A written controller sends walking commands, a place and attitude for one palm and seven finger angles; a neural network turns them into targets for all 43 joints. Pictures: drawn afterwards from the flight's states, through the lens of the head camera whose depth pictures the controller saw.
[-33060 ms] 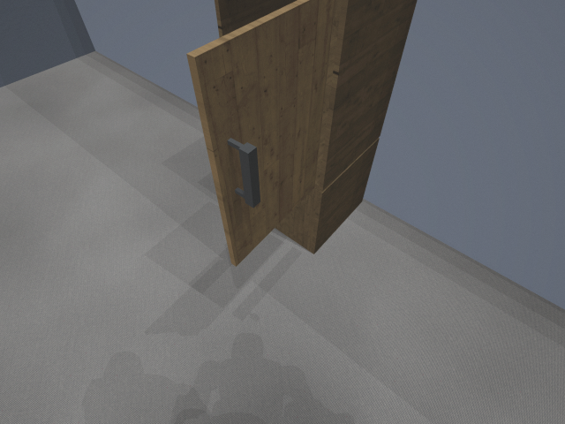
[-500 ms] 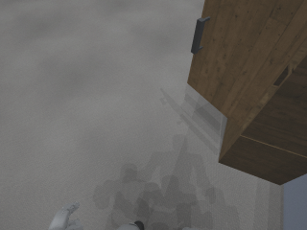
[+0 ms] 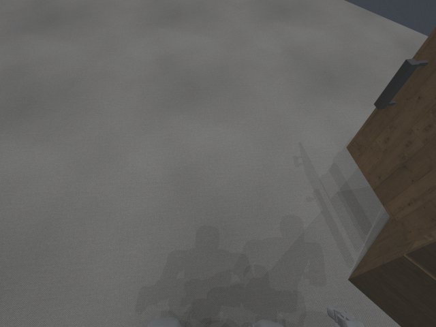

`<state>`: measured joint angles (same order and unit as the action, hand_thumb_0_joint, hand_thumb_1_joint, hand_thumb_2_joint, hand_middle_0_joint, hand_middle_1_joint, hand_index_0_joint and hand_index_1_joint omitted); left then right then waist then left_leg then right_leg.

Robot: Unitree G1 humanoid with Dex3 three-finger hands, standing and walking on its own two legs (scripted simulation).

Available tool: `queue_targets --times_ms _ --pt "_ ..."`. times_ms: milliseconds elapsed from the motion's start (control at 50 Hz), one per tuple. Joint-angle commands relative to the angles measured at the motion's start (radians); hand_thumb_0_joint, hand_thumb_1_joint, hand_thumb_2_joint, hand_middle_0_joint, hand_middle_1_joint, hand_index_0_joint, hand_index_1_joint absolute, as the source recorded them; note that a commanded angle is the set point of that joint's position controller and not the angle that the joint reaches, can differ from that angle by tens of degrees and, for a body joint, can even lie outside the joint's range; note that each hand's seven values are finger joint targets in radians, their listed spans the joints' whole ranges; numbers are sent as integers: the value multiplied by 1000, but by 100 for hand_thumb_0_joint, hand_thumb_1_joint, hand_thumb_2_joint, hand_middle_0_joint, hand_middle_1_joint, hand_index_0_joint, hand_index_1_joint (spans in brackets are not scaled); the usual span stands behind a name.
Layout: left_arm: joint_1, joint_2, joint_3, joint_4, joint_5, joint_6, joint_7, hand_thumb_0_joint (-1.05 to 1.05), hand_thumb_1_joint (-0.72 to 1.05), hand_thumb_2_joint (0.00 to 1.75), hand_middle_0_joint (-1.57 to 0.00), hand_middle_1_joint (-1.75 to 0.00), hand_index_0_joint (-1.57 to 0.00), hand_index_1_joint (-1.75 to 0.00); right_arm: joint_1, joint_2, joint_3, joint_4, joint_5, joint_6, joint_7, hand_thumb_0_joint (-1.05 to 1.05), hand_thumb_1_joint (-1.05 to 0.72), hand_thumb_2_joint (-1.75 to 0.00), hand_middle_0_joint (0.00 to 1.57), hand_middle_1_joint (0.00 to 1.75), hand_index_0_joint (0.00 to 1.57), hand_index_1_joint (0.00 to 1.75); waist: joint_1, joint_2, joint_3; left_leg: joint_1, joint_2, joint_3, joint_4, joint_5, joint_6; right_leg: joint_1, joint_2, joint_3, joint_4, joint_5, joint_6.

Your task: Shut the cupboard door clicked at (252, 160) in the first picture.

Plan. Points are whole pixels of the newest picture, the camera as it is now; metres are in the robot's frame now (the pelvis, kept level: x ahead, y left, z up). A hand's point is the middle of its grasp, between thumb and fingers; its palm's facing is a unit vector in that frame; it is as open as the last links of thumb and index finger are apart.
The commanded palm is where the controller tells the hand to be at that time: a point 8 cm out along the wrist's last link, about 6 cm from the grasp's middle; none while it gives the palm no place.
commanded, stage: walk to a spot facing it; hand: left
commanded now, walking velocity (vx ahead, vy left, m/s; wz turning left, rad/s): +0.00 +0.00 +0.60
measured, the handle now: (400, 85) +0.74 -0.46 +0.01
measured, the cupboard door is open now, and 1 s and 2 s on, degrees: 59 59 59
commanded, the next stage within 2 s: turn to face it in 1.38 s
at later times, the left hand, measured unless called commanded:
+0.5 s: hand out of the picture +0.02 +0.17 -0.14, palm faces +0.33 -0.92 -0.23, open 7.4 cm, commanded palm none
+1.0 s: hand (69, 283) +0.19 +0.31 -0.13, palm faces +0.50 -0.84 -0.22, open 7.4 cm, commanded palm none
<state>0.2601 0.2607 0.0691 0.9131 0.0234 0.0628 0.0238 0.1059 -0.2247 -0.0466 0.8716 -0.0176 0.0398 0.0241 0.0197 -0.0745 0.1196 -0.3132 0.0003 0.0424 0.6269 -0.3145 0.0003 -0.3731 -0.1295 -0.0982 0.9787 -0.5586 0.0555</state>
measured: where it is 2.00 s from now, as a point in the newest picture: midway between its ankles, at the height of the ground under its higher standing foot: (165, 248)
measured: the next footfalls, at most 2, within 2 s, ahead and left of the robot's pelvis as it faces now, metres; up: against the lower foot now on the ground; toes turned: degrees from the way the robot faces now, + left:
right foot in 0.24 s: +0.08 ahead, -0.14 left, +0.00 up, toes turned +5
left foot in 0.66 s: +0.12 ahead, +0.17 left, +0.00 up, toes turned +33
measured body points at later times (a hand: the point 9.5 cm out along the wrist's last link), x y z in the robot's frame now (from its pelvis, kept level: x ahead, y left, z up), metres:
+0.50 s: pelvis +0.04 -0.03 +0.02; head +0.08 -0.02 +0.47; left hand +0.00 +0.22 -0.12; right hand +0.19 -0.25 -0.12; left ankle +0.01 +0.12 -0.65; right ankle +0.04 -0.15 -0.72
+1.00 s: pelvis +0.19 +0.08 +0.02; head +0.22 +0.09 +0.47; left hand +0.16 +0.36 -0.11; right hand +0.31 -0.12 -0.13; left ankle +0.08 +0.14 -0.72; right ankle +0.36 +0.01 -0.68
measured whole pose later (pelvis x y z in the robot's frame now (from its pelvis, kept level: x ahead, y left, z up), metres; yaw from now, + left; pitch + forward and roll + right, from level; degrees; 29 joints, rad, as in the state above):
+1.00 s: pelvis +0.19 +0.08 +0.02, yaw +32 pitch +0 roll +1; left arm 0.15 0.23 0.07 0.88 0.03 0.00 -0.04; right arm 0.32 -0.17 -0.03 0.99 -0.03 -0.03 0.01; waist -0.03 -0.02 0.05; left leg -0.09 -0.03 0.04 0.39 -0.30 0.03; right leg -0.56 -0.13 -0.04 0.78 -0.19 0.06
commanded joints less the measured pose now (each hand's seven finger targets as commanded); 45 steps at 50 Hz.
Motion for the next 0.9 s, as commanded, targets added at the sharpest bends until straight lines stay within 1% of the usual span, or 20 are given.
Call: queue_targets --times_ms 0,80,140,180,200,220,260,280,300,360,420,520,560,600,620,640,660,680,740,880 --pt "-89 95 28 -131 -3 -27 2 0 90 90 -20 -30 -20 -30 97 -208 -51 -40 -11 -10 -44 0 -90 -90 20 30 20 30 -70 317 -136 180 262 -292 -233 583 172 -193 13 102 154 69 13" --pt "-67 74 22 -125 -6 -29 -8 0 90 90 -20 -30 -20 -30 68 -218 -57 -57 -14 -11 -44 0 -90 -90 20 30 20 30 -49 247 -168 160 217 -288 -226 460 157 -111 58 77 -28 92 16" --pt "0 62 22 -110 -3 -37 -19 0 90 90 -20 -30 -20 -30 19 -226 -59 -72 -18 -2 -36 0 -90 -90 20 30 20 30 -15 256 -162 2 174 -324 -252 14 130 75 106 32 -248 139 9" --pt "124 93 35 -73 6 -50 -27 0 90 90 -20 -30 -20 -30 -33 -208 -61 -87 -11 4 -29 0 -90 -90 20 30 20 30 53 188 -143 -240 84 -288 -159 -301 82 327 122 12 -430 199 5" --pt "195 154 50 -62 22 -64 -19 0 90 90 -20 -30 -20 -30 -27 -140 -50 -103 -1 0 -24 0 -90 -90 20 30 20 30 91 -56 -148 -401 -32 -176 94 -362 30 438 -44 211 -633 -21 -40" --pt "184 244 55 -84 23 -67 -7 0 90 90 -20 -30 -20 -30 -40 -84 -38 -130 3 -7 -15 0 -90 -90 20 30 20 30 108 -313 -128 -485 -97 -75 442 -347 -17 375 -324 611 -845 -270 -144" --pt "-1 189 46 -129 5 -75 -1 0 90 90 -20 -30 -20 -30 -2 -138 -55 -116 -16 1 0 0 -90 -90 20 30 20 30 -10 -137 -52 -425 21 -145 673 -160 -8 131 -334 534 -876 -264 -177" --pt "-32 160 37 -135 6 -85 0 0 90 90 -20 -30 -20 -30 5 -129 -55 -93 -20 -1 5 0 -90 -90 20 30 20 30 -26 -129 -34 -404 44 -130 702 -107 -17 104 -296 485 -856 -205 -167" --pt "-64 135 29 -134 5 -93 -2 0 90 90 -20 -30 -20 -30 19 -127 -56 -75 -21 1 14 0 -90 -90 20 30 20 30 -47 -122 -19 -379 66 -112 703 -39 -25 81 -255 340 -833 -96 -148" --pt "-9 108 27 -104 5 -111 -4 0 90 90 -20 -30 -20 -30 33 -82 -43 -59 -12 -1 28 0 -90 -90 20 30 20 30 -34 -87 -64 -337 65 -42 547 21 -39 200 -191 104 -788 186 -130" --pt "102 112 34 -45 6 -119 -3 0 90 90 -20 -30 -20 -30 -34 -55 -34 -69 -7 -11 34 0 -90 -90 20 30 20 30 21 -72 -73 -373 63 5 395 6 -37 365 -208 39 -762 353 -143" --pt "150 130 46 -10 13 -119 -10 0 90 90 -20 -30 -20 -30 -83 -38 -20 -89 -6 -33 40 0 -90 -90 20 30 20 30 48 -99 -81 -287 68 68 112 -60 -9 428 -261 -25 -695 459 -150" --pt "134 151 54 -14 13 -118 -13 0 90 90 -20 -30 -20 -30 -46 -49 -18 -84 -6 -45 38 0 -90 -90 20 30 20 30 29 -97 -92 -174 49 95 24 -85 12 392 -285 -44 -632 518 -146" --pt "100 164 55 -10 2 -116 -20 0 90 90 -20 -30 -20 -30 114 -90 -32 -41 -14 -54 31 0 -90 -90 20 30 20 30 -61 -16 -157 137 -19 144 -116 5 33 249 -228 -150 -405 583 -99" --pt "100 117 48 -23 -2 -115 -28 0 90 90 -20 -30 -20 -30 264 -190 -58 -1 -17 -61 21 0 -90 -90 20 30 20 30 -135 199 -252 399 97 -59 -209 -33 82 60 -148 -191 -107 441 -48" --pt "33 60 25 -94 -7 -111 -44 0 90 90 -20 -30 -20 -30 394 -319 -90 25 -19 -66 2 0 -90 -90 20 30 20 30 -197 450 -290 578 380 -517 -293 48 199 -318 8 -136 185 -46 11" --pt "-94 77 18 -144 0 -103 -37 0 90 90 -20 -30 -20 -30 446 -320 -89 57 -8 -57 -16 0 -90 -90 20 30 20 30 -219 312 -259 566 429 -554 -337 128 250 -418 -3 13 284 -33 -11" --pt "-120 77 23 -148 2 -107 -34 0 90 90 -20 -30 -20 -30 398 -288 -73 53 -7 -58 -20 0 -90 -90 20 30 20 30 -183 215 -202 462 420 -491 -344 80 245 -410 -37 48 298 28 -23" --pt "-34 59 30 -69 11 -89 -45 0 90 90 -20 -30 -20 -30 185 -167 -35 -7 -11 -77 -35 0 -90 -90 20 30 20 30 -78 258 -95 170 286 -304 -386 -44 169 -282 -58 85 210 196 -13" --pt "-81 22 13 -84 7 -81 -58 0 90 90 -20 -30 -20 -30 201 -145 -33 36 -7 -99 -36 0 -90 -90 20 30 20 30 -40 162 -66 155 222 -198 -424 95 200 -213 -13 60 -117 358 6"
